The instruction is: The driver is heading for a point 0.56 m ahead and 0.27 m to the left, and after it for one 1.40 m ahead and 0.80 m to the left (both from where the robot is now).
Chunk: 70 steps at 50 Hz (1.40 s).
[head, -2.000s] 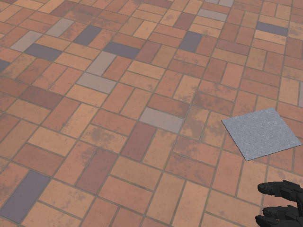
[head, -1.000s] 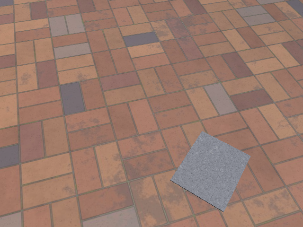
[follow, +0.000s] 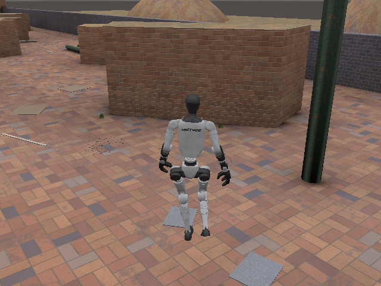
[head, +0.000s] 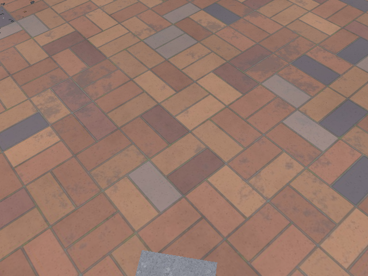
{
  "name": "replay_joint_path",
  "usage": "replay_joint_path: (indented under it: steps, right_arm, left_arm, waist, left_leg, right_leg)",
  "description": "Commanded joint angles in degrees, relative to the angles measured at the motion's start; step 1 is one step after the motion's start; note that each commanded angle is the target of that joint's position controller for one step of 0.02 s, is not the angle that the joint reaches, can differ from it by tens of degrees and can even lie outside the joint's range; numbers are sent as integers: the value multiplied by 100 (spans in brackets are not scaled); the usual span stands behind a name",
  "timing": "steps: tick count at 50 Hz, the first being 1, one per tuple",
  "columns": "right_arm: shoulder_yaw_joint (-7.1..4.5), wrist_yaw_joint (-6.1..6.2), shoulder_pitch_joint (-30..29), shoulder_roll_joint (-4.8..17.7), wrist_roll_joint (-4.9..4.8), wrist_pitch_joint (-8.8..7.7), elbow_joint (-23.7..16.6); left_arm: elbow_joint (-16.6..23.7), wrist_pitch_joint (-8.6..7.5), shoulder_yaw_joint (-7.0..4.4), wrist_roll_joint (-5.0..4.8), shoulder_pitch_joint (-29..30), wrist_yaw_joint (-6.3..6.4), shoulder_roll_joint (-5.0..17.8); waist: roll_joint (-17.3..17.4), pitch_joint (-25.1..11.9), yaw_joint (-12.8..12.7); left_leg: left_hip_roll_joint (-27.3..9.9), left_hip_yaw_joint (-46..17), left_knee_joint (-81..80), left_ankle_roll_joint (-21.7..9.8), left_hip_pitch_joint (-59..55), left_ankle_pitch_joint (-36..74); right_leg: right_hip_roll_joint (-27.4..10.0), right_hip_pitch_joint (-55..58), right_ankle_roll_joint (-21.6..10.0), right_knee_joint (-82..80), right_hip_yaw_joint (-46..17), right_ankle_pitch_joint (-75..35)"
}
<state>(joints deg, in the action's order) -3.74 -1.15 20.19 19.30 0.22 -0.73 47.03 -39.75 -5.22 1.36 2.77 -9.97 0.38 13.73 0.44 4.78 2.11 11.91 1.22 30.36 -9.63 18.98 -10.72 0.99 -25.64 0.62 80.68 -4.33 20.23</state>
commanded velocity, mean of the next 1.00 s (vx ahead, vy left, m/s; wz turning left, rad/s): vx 0.26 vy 0.00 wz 0.94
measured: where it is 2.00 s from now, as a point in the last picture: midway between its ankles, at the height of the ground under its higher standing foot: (115, 274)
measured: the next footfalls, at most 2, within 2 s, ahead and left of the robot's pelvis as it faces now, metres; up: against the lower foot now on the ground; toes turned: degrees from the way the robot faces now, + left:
right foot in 0.26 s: +0.38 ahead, -0.11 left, +0.00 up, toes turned +24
left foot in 0.76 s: +0.31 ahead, +0.16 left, +0.00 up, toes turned +47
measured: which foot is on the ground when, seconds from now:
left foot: down 0.00-0.26, up 0.28-0.74, down 0.76-1.00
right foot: up 0.00-0.24, down 0.26-0.76, up 0.78-1.00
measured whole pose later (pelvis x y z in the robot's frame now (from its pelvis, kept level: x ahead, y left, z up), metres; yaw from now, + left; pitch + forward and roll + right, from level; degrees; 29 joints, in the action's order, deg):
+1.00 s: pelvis +0.31 +0.07 +0.01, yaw +57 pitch +2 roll -1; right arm -4.4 -0.3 13.7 17.6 0.5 2.8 36.8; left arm -37.6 2.6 -2.1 1.9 -9.1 0.7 16.7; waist -2.0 5.1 1.2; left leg 8.0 -6.7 28.1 -5.5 19.0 -10.2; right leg -3.4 -33.5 4.3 60.4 -2.7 22.5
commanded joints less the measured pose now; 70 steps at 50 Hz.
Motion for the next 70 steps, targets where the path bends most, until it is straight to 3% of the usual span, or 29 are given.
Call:
replay_joint_path:
  steps: [1, 4, 9, 12, 13, 14, 15, 16, 18, 20, 25, 32, 36, 38, 39, 40, 42, 45, 48, 52, 55, 57, 59, 61, 62, 63, 64, 66, 70]
  right_arm:
    - [-137, 6, -42, 680, -20, -203, -409]
    - [-205, 38, -119, 843, 1, -183, -411]
    - [-304, 175, 109, 777, -25, 148, -486]
    - [-361, 233, -297, 833, 42, 167, -729]
    - [-309, 187, -305, 631, -15, 96, -823]
    - [-158, 166, 268, 60, 22, 40, -880]
    - [-158, 75, 825, 274, 106, 40, -1106]
    - [-171, 42, 432, 545, 260, 105, -879]
    - [-256, -131, -226, 781, 261, 146, -1016]
    - [-178, -288, -415, 560, 251, 212, -1130]
    - [-86, -286, -1027, 330, 198, 314, -1483]
    - [-5, -351, -1609, 133, 85, 401, -1765]
    - [-94, -263, -1712, 220, 94, 396, -1872]
    - [-282, -41, -317, 581, 259, 237, -1422]
    - [-482, 46, -337, 1573, 188, 237, -1557]
    - [-595, 39, 37, 1738, -66, 219, -1682]
    - [-441, 104, -352, 1143, -10, 275, -1526]
    - [-286, 160, -1014, 659, -9, 315, -1586]
    - [-360, 109, -728, 816, 28, 255, -1417]
    - [-393, 116, -561, 878, 62, 286, -1329]
    - [-335, 16, -421, 746, 142, 239, -1296]
    - [-309, -49, -327, 713, 188, 172, -1246]
    - [-284, -63, -307, 694, 196, 97, -1180]
    - [-224, -17, -657, 564, 159, 55, -1183]
    - [-145, 18, -795, 310, 126, -9, -1230]
    - [30, 27, -636, -284, 34, -109, -1310]
    - [-43, 65, -756, 151, 135, -177, -1366]
    - [-101, -4, -693, 345, 206, -213, -1070]
    - [-45, -91, -503, 128, 250, -97, -838]
  left_arm:
    - [497, 207, -142, 89, -410, 39, 786]
    - [734, 304, -44, -25, 32, 42, 565]
    - [928, 310, -7, -138, 782, 57, 610]
    - [689, 93, -111, -108, 106, 161, 934]
    - [543, 5, -164, -71, -523, 191, 1104]
    - [588, 34, -248, -92, -899, 232, 1433]
    - [570, 172, -407, -122, -726, 244, 1730]
    - [731, 246, -364, -74, -276, 236, 1262]
    - [739, 328, -306, -87, -20, 214, 1015]
    - [502, 281, -392, -102, -288, 221, 1179]
    - [285, 100, -450, -135, -631, 83, 960]
    - [236, 235, -624, -77, -478, 25, 1286]
    - [154, 438, -722, -235, -769, -43, 1403]
    - [131, 519, -722, -283, -1011, -75, 1330]
    - [555, 559, -528, -138, -1169, -107, 592]
    - [764, 643, -570, 56, -691, -51, 945]
    - [733, 629, -561, -132, -230, 29, 964]
    - [479, 696, -590, -38, -446, 64, 1037]
    - [460, 755, -521, -88, -313, 46, 853]
    - [514, 758, -452, -124, 54, 84, 772]
    - [487, 682, -423, -62, 309, -9, 775]
    - [524, 593, -435, -95, 547, -57, 794]
    - [463, 470, -430, -148, 418, -76, 744]
    - [133, 333, -439, -163, -514, -24, 640]
    - [-40, 250, -522, -107, -1132, 44, 933]
    - [-30, 172, -610, 26, -1533, 93, 1467]
    - [-162, 168, -738, 58, -1417, 55, 1747]
    - [-145, 120, -594, -121, -943, -9, 1023]
    - [-335, 24, -487, -195, -914, -62, 725]
  waist:
    - [-654, -187, -535]
    - [-175, -534, -461]
    - [400, -928, 103]
    - [445, -889, -253]
    - [122, -1298, -496]
    - [-1068, -1938, -344]
    - [-2249, -2534, 17]
    - [-1232, -1743, -92]
    - [-614, -1045, -156]
    - [-792, -774, -200]
    - [-503, -502, -259]
    - [-906, -461, -281]
    - [-982, -601, -419]
    - [139, -1244, 258]
    - [1658, -1277, -174]
    - [1214, -1892, 369]
    - [697, -1018, 121]
    - [604, -881, -286]
    - [236, -1084, -251]
    - [397, -1048, -118]
    - [645, -1034, 104]
    - [758, -728, 184]
    - [655, -594, 61]
    - [311, -447, -577]
    - [-265, -447, -888]
    - [-1327, -719, -887]
    - [-916, -29, -675]
    - [-224, 364, -322]
    - [-867, -283, -180]
  left_leg:
    - [-1681, -2095, -1403, -951, 73, 4441]
    - [-1052, -1553, -1006, -475, 356, 5194]
    - [-661, -2072, -244, 390, -298, 3573]
    - [-682, -2618, 739, 607, -582, 2568]
    - [-524, -2384, 1676, 683, -237, 1430]
    - [-125, -1423, 3069, 638, 447, -2392]
    - [-157, -956, 3772, 634, 1558, -2819]
    - [-667, -781, 4240, 681, 2054, -2103]
    - [-904, -496, 4193, 790, 1955, -1369]
    - [-1189, -374, 4073, 781, 1827, -1017]
    - [-1513, -338, 3622, 973, 2054, -526]
    - [-1520, 258, 1748, 941, 787, -185]
    - [-1181, 603, 657, 716, 338, -758]
    - [-1187, -219, -510, 379, -1557, 43]
    - [-2947, -2822, -571, -170, -2379, 1846]
    - [-3318, -3939, -883, -978, -2559, 2677]
    - [-2678, -2710, -913, -772, -1894, 2216]
    - [-1936, -2013, -911, -399, -1039, 2691]
    - [-1842, -2208, -796, -415, -990, 2876]
    - [-1781, -2714, -798, -403, -1032, 1973]
    - [-1672, -3226, -1390, -454, -751, -1817]
    - [-1735, -3486, -1518, -486, -571, -2454]
    - [-1740, -3523, -1464, -428, -164, -2554]
    - [-1411, -3166, -997, -154, 999, -2729]
    - [-1009, -2610, 9, 119, 1831, -2815]
    - [-226, -1407, 1893, 448, 2236, -2314]
    - [-233, -1275, 2470, 443, 3057, -1886]
    - [-655, -1412, 2666, 567, 2693, -962]
    - [-650, -770, 2856, 894, 1765, -531]
  right_leg:
    - [-336, -450, 244, -1080, 65, 59]
    - [-95, 95, 302, -2668, 415, -848]
    - [353, 428, 243, -4289, 298, -1910]
    - [282, 1128, 60, -5560, -116, -2113]
    - [-320, 2165, -121, -5721, -496, -2218]
    - [-1982, 3227, -438, -5577, -1972, -1950]
    - [-2759, 3616, -1207, -6377, -4441, 834]
    - [-2427, 3002, -1146, -6776, -4292, 3183]
    - [-1857, 2045, -713, -6880, -2697, 2432]
    - [-1505, 1594, -606, -7092, -1636, 1777]
    - [-1743, 1629, -1028, -7051, -295, -829]
    - [-1788, 1182, -703, -6400, 1310, -2000]
    - [-2003, 1861, -377, -5316, 1592, -2849]
    - [-1612, 880, 52, -2763, 1936, -2296]
    - [-823, -1144, 462, -1078, 1947, 1927]
    - [-440, -1743, 529, -636, 620, 2101]
    - [-690, -1748, 432, -941, 253, 1005]
    - [-628, -996, 416, -1441, 262, 269]
    - [-417, -840, 374, -1870, 177, 169]
    - [-189, -867, 283, -2633, 10, -42]
    - [-140, -518, 179, -3284, 38, -175]
    - [-81, -336, 131, -3766, 100, -47]
    - [-14, 395, 5, -4341, 170, 67]
    - [-6, 2179, -243, -5488, 289, -414]
    - [-501, 3075, -350, -5910, -307, 317]
    - [-1995, 3420, -712, -6964, -2564, 2393]
    - [-2429, 2810, -1131, -7430, -4013, 2946]
    - [-1817, 2362, -1032, -7099, -2635, 1330]
    - [-1116, 2274, -859, -6519, -572, -4075]
Velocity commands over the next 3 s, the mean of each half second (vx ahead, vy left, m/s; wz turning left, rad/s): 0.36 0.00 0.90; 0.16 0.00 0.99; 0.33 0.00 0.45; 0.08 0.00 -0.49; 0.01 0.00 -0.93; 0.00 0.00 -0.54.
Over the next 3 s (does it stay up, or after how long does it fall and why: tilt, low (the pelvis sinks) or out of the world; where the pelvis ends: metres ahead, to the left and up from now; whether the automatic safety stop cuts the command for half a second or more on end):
stays up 0.48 0.28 0.02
